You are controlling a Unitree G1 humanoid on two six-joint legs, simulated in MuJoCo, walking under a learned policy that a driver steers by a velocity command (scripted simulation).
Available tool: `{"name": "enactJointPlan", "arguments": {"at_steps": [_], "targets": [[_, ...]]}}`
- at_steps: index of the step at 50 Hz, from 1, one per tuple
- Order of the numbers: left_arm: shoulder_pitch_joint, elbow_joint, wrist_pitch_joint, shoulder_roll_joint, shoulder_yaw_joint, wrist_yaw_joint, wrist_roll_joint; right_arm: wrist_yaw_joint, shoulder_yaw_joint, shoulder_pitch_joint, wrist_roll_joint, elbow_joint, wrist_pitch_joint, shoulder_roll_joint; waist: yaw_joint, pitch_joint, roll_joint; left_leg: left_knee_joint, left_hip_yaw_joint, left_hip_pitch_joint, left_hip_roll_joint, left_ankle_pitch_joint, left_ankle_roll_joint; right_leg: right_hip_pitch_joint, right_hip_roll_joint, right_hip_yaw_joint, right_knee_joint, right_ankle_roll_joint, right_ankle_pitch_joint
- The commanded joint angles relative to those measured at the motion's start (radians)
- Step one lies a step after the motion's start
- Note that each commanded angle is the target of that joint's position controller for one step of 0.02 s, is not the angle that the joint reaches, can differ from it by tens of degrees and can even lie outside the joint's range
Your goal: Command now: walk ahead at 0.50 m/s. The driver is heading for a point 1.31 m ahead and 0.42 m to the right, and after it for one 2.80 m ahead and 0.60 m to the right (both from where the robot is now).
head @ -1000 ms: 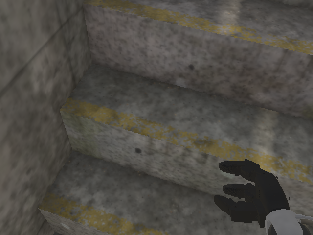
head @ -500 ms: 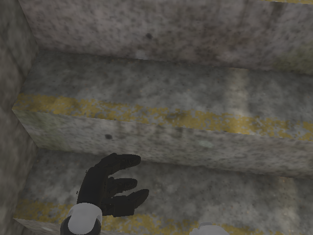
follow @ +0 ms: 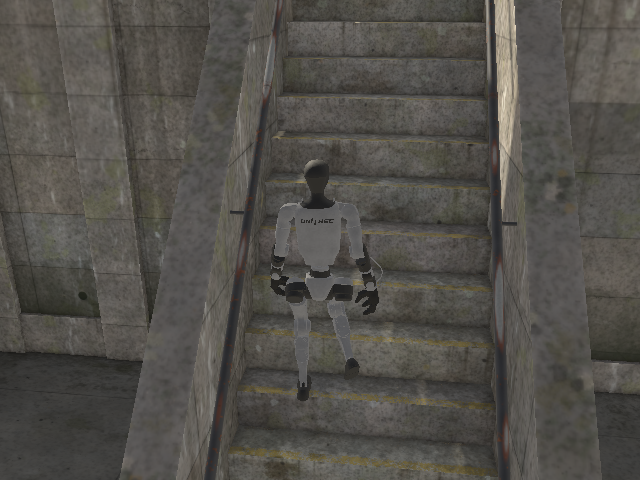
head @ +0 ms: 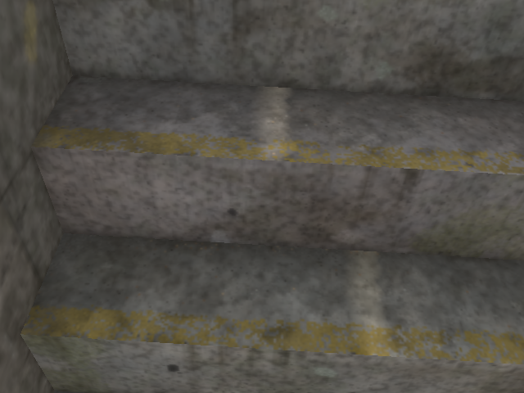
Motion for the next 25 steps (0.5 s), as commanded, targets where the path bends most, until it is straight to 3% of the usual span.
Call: {"name": "enactJointPlan", "arguments": {"at_steps": [1,2,3,4,7,8,10,11,12,13,14,15,16,17,18,19,20,21,22,23,24,25], "targets": [[0.070,-0.011,0.003,0.087,0.014,0.027,-0.001,0.025,0.018,-0.127,0.033,-0.003,-0.030,-0.020,0.074,0.014,-0.010,-0.482,-0.631,0.261,0.300,-0.073,0.222,-0.450,-0.053,0.062,0.277,-0.031,0.176],[0.108,0.006,0.013,0.082,0.016,0.027,0.016,0.022,0.037,-0.186,0.056,0.004,-0.030,0.033,0.107,-0.026,0.076,-0.485,-0.547,0.219,0.263,-0.059,0.211,-0.389,-0.082,0.003,0.331,-0.020,0.132],[0.062,-0.005,0.036,0.069,0.012,0.017,0.036,0.014,0.055,-0.102,0.051,0.048,-0.034,0.060,0.083,-0.029,0.103,-0.511,-0.535,0.248,0.267,-0.020,0.232,-0.427,-0.095,-0.041,0.431,-0.035,0.072],[0.036,-0.011,0.041,0.034,0.000,0.011,0.040,0.006,0.065,-0.018,0.041,0.084,-0.039,0.072,0.068,-0.015,0.109,-0.496,-0.491,0.329,0.260,0.016,0.211,-0.502,-0.095,-0.052,0.487,-0.052,0.056],[-0.124,-0.050,0.013,-0.008,-0.027,0.006,0.023,0.004,0.073,0.224,0.005,0.182,-0.060,0.065,-0.005,0.035,0.152,-0.463,-0.409,0.505,0.270,0.078,0.162,-0.717,-0.134,-0.111,0.584,-0.127,-0.078],[-0.157,-0.069,0.009,-0.016,-0.035,0.008,0.020,0.005,0.075,0.254,-0.009,0.203,-0.064,0.064,-0.006,0.045,0.152,-0.466,-0.410,0.537,0.293,0.079,0.149,-0.770,-0.160,-0.110,0.598,-0.142,-0.107],[-0.219,-0.097,0.004,-0.032,-0.049,0.013,0.019,0.015,0.076,0.234,-0.027,0.212,-0.074,0.062,0.013,0.116,0.129,-0.523,-0.417,0.523,0.344,0.038,0.152,-0.841,-0.216,-0.111,0.538,-0.155,-0.086],[-0.224,-0.103,0.008,-0.048,-0.059,0.012,0.018,0.013,0.076,0.241,-0.029,0.223,-0.075,0.061,0.019,0.128,0.168,-0.551,-0.436,0.512,0.366,0.033,0.172,-0.880,-0.219,-0.112,0.596,-0.162,-0.101],[-0.226,-0.102,0.010,-0.066,-0.064,0.005,0.019,-0.001,0.078,0.229,-0.042,0.222,-0.077,0.071,0.035,0.148,0.181,-0.567,-0.406,0.508,0.360,0.029,0.159,-0.889,-0.231,-0.129,0.564,-0.162,-0.064],[-0.248,-0.109,0.011,-0.069,-0.064,0.004,0.007,-0.005,0.080,0.226,-0.056,0.216,-0.080,0.094,0.046,0.157,0.175,-0.570,-0.353,0.461,0.339,0.059,0.134,-0.847,-0.245,-0.136,0.517,-0.164,-0.033],[-0.331,-0.149,0.018,-0.031,-0.056,0.011,0.004,0.003,0.081,0.209,-0.076,0.194,-0.086,0.087,0.034,0.139,0.120,-0.630,-0.285,0.363,0.320,0.062,0.115,-0.704,-0.270,-0.204,0.276,-0.131,0.034],[-0.400,-0.170,0.029,-0.006,-0.048,0.021,0.003,0.002,0.082,0.218,-0.062,0.183,-0.087,0.102,0.015,0.128,0.154,-0.662,-0.285,0.276,0.316,0.094,0.118,-0.617,-0.286,-0.206,0.182,-0.115,-0.006],[-0.404,-0.174,0.045,-0.031,-0.057,0.032,0.005,-0.004,0.082,0.254,-0.045,0.190,-0.079,0.103,0.031,0.115,0.218,-0.690,-0.291,0.273,0.329,0.106,0.119,-0.600,-0.298,-0.201,0.137,-0.107,-0.018],[-0.458,-0.203,0.091,-0.044,-0.082,0.014,0.023,0.024,0.066,0.081,0.019,0.136,-0.049,0.031,0.105,0.126,0.204,-0.866,-0.169,-0.020,0.362,0.142,0.123,-0.190,-0.253,-0.247,-0.158,-0.083,-0.389],[-0.568,-0.242,0.120,-0.063,-0.098,-0.010,0.038,0.035,0.062,0.174,0.037,0.155,-0.036,0.002,0.037,0.104,0.241,-0.929,-0.241,-0.076,0.406,0.071,0.152,-0.071,-0.224,-0.260,-0.223,-0.034,-0.527],[-0.410,-0.169,0.110,-0.081,-0.094,-0.031,0.037,0.044,0.057,0.106,0.032,0.115,-0.050,-0.047,0.088,0.068,0.287,-0.872,-0.188,0.048,0.413,0.379,0.143,0.006,-0.177,-0.285,-0.127,-0.007,-0.411],[-0.347,-0.157,0.098,-0.013,-0.068,-0.043,0.032,0.055,0.042,0.015,0.033,0.088,-0.073,-0.112,0.161,0.039,0.284,-0.801,-0.152,0.229,0.419,0.880,0.157,-0.018,-0.115,-0.349,-0.240,-0.001,-0.410],[-0.251,-0.121,0.061,0.037,-0.048,-0.046,0.014,0.058,0.022,-0.004,0.042,0.068,-0.108,-0.163,0.176,-0.059,0.289,-0.667,-0.112,0.425,0.415,1.463,0.166,0.069,-0.037,-0.390,-0.400,-0.001,-0.436],[-0.115,-0.078,0.045,0.069,-0.042,-0.049,0.025,0.080,0.000,0.086,-0.005,0.102,-0.128,-0.169,0.152,-0.224,0.188,-0.390,-0.042,0.439,0.340,1.774,0.119,0.328,-0.073,-0.282,-0.500,-0.069,-0.128],[0.075,-0.014,0.042,0.107,-0.043,-0.042,0.006,0.112,0.005,0.210,-0.048,0.122,-0.130,-0.110,0.153,-0.376,0.027,-0.138,-0.132,0.046,0.286,1.623,0.112,0.790,-0.198,0.051,-0.712,-0.173,-0.142],[0.355,0.068,0.080,0.207,-0.002,-0.017,0.071,0.128,0.032,0.109,-0.065,0.108,-0.094,-0.007,0.298,-0.427,-0.225,0.106,-0.182,-0.200,0.124,0.784,0.107,0.933,-0.302,0.453,-1.162,-0.228,-0.507],[0.365,0.089,0.089,0.266,0.030,-0.011,0.085,0.121,-0.004,0.077,-0.007,0.131,-0.051,-0.018,0.337,-0.244,-0.272,0.644,-0.356,-0.350,0.050,0.636,0.093,0.753,-0.365,0.777,-1.399,-0.198,-0.944]]}}
Velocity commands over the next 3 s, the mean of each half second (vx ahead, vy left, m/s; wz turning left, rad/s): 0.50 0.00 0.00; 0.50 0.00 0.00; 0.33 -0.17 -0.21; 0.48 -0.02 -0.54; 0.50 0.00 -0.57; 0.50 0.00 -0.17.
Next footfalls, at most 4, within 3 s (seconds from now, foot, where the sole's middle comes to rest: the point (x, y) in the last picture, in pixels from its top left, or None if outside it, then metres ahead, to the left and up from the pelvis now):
0.42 right None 0.29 -0.25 -0.50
1.10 left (187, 302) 0.54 0.11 -0.29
1.90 right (364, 129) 0.74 -0.21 -0.06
2.52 left None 0.93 -0.01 0.16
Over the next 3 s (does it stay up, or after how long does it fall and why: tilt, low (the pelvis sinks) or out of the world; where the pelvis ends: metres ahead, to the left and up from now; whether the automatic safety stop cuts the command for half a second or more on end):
stays up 0.87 -0.19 0.88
